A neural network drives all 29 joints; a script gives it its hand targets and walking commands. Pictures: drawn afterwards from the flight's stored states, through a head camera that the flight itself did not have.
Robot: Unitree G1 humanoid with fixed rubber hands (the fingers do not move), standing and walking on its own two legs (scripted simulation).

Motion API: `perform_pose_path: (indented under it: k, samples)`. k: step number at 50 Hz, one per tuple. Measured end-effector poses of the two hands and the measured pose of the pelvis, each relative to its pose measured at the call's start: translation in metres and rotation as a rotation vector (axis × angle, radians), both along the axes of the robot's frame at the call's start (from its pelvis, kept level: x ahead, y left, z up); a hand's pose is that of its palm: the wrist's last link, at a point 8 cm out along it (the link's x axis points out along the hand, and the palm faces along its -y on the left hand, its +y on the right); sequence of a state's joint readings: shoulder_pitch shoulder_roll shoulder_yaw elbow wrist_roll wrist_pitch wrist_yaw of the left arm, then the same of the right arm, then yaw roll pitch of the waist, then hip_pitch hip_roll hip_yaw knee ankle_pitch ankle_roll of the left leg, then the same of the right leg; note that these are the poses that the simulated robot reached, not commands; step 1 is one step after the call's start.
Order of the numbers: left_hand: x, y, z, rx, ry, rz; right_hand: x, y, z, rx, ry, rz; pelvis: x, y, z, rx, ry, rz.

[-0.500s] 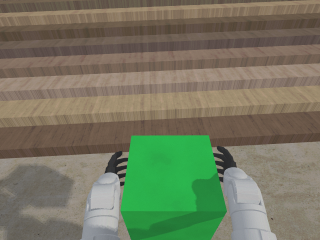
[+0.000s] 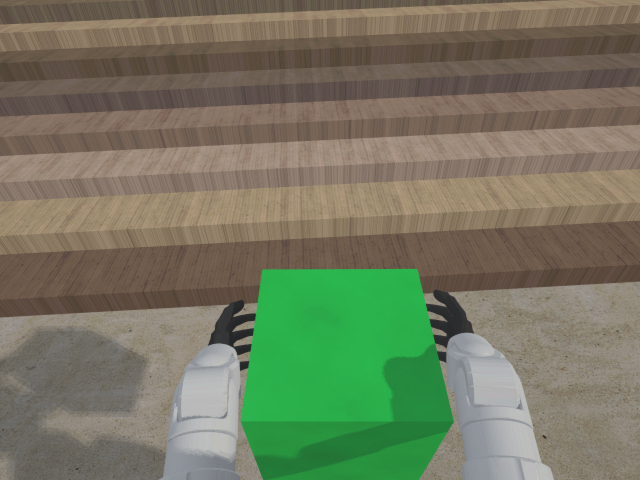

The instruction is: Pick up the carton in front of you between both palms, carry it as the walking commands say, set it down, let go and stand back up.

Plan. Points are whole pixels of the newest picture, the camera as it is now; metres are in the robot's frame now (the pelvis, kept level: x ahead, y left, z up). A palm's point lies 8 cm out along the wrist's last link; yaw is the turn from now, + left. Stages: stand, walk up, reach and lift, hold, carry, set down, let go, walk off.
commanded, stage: hold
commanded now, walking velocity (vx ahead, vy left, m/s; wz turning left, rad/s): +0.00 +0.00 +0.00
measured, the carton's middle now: (339, 382) +0.29 +0.00 -0.02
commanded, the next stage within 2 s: carry in 0.50 s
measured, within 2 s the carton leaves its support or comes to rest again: neither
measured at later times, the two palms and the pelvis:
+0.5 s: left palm (223, 358) +0.28 +0.15 +0.05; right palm (459, 347) +0.29 -0.15 +0.05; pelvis +0.00 +0.00 +0.00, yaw +0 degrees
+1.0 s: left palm (234, 282) +0.39 +0.15 +0.08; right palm (443, 273) +0.39 -0.15 +0.08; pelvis +0.14 +0.00 -0.01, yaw -1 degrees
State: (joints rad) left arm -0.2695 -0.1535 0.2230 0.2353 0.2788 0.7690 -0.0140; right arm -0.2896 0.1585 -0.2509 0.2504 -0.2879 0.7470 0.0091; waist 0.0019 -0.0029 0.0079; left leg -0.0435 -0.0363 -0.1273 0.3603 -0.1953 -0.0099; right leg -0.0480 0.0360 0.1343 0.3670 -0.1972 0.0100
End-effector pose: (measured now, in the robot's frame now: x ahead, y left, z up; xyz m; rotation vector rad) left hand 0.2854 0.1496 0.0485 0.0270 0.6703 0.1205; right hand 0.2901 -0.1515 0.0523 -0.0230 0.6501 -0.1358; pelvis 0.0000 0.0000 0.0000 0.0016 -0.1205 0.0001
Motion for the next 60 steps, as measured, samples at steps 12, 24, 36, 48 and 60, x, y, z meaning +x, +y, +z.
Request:
perform_pose_path:
  k: [12,24,36,48,60]
  samples:
    - [-0.001,0.000,-0.001,0.006,0.004,-0.004,-0.001,0.000,-0.001,-0.004,0.004,0.004,0.003,0.000,0.001,0.000,0.000,0.000]
    - [-0.002,0.000,-0.001,0.004,0.003,-0.002,-0.002,0.000,-0.001,-0.001,0.003,0.001,0.000,0.000,0.000,0.000,-0.003,0.000]
    - [0.025,-0.005,0.018,-0.019,-0.089,0.023,0.025,-0.005,0.017,0.029,-0.088,-0.018,0.027,-0.005,-0.013,0.002,0.152,-0.009]
    - [0.088,0.000,0.027,-0.060,-0.057,0.084,0.095,0.000,0.029,0.069,-0.057,-0.023,0.125,-0.005,-0.017,0.024,0.226,-0.013]
    - [0.208,-0.040,0.025,-0.072,-0.060,0.047,0.199,-0.039,0.020,0.112,-0.062,-0.088,0.257,-0.034,-0.029,-0.033,0.192,0.025]
